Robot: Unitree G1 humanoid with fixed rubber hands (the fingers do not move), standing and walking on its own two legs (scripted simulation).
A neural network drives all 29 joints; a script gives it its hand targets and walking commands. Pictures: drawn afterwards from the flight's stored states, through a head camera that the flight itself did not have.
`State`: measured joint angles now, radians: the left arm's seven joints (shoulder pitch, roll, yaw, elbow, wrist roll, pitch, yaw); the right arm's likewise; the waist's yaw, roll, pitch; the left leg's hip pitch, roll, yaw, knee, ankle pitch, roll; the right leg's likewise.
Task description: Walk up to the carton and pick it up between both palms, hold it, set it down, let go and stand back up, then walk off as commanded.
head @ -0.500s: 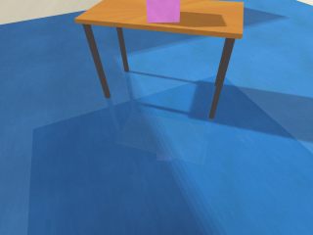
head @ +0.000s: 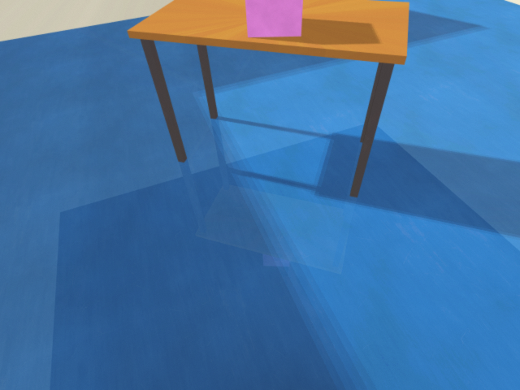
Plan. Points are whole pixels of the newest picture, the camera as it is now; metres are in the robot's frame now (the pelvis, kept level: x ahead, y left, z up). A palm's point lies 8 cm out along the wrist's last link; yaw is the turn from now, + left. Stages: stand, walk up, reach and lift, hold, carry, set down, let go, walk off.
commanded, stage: walk up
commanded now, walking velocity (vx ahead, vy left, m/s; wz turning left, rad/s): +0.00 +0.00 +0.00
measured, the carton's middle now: out of the picture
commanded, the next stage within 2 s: none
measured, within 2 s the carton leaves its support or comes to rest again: neither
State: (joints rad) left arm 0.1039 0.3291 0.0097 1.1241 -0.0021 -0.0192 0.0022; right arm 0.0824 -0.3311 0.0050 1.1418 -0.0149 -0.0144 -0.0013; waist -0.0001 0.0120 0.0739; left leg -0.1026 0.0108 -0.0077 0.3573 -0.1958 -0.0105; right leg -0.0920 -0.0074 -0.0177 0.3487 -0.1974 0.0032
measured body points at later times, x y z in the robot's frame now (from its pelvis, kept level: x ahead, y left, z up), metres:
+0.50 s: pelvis +0.07 +0.06 -0.03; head +0.08 +0.06 +0.42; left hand +0.09 +0.39 -0.15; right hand +0.18 -0.27 -0.13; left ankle +0.12 +0.15 -0.75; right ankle +0.00 -0.12 -0.73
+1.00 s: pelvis +0.25 +0.07 -0.04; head +0.28 +0.05 +0.40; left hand +0.44 +0.37 -0.12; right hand +0.24 -0.25 -0.17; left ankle +0.18 +0.19 -0.67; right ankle +0.32 -0.05 -0.75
